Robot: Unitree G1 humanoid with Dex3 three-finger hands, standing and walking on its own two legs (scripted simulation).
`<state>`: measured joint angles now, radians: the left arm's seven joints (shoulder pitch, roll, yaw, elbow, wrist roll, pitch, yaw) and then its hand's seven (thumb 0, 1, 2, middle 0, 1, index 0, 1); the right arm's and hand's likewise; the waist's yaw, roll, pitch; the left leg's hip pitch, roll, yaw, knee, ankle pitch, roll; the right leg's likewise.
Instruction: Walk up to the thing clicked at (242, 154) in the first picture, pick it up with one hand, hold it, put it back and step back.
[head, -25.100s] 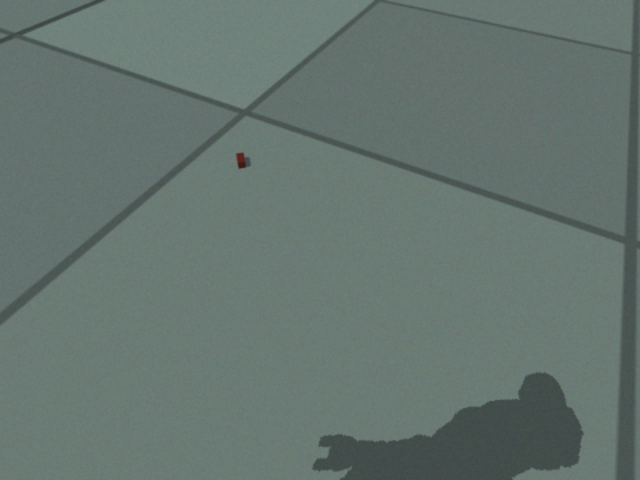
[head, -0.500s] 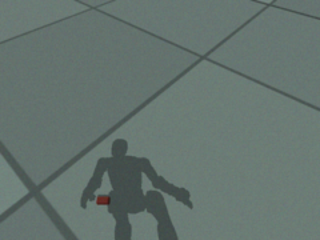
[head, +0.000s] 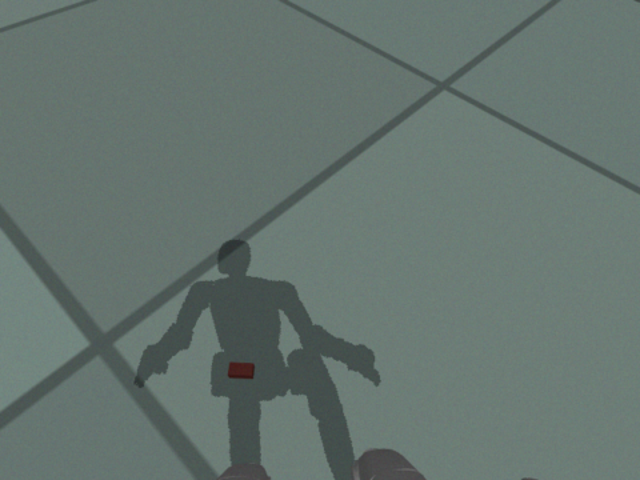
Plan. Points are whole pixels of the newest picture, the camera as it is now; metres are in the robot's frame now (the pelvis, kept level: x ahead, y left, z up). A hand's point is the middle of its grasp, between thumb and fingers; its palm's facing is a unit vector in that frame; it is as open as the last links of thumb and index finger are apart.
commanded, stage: walk up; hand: left
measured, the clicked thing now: (241, 370) +0.44 +0.20 -0.74
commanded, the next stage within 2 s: stand in 1.72 s
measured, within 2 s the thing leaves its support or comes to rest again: neither
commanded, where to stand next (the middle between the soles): +0.06 -0.03 m, yaw -2 degrees
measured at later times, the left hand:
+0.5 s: hand out of the picture +0.11 +0.21 -0.14, palm faces -0.10 -0.92 -0.37, open 7.4 cm
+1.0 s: hand out of the picture +0.08 +0.22 -0.14, palm faces -0.01 -0.95 -0.32, open 7.4 cm
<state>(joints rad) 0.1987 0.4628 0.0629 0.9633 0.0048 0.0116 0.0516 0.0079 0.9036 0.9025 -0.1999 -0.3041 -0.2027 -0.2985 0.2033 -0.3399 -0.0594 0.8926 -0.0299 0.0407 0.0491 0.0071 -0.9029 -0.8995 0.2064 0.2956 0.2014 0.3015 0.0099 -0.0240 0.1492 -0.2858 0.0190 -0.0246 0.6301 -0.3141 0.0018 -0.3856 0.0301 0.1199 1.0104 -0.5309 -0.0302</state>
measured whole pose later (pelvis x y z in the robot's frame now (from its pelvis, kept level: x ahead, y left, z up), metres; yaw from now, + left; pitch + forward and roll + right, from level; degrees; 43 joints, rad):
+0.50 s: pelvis -0.01 -0.04 +0.00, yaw -4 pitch -4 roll +1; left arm 0.15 0.35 0.05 0.90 0.03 0.01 -0.02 0.01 0.90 0.90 -0.20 -0.30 -0.20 -0.30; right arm 0.21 -0.42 -0.04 0.89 0.00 0.02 -0.02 0.01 -0.90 -0.90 0.21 0.30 0.20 0.30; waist -0.01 0.01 0.14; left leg -0.34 0.02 -0.06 0.87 -0.55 0.01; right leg -0.25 0.01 0.02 0.64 -0.33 -0.03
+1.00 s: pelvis -0.01 -0.03 +0.02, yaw -2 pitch -3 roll +0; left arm 0.12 0.36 0.03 1.07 0.00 0.00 -0.02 0.01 0.90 0.90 -0.20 -0.30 -0.20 -0.30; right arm 0.15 -0.35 0.01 1.02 -0.01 -0.02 0.01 0.01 -0.90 -0.90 0.21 0.30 0.20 0.30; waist 0.02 0.00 0.06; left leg -0.14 0.01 -0.04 0.43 -0.23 -0.01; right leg -0.14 0.00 -0.01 0.41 -0.21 0.00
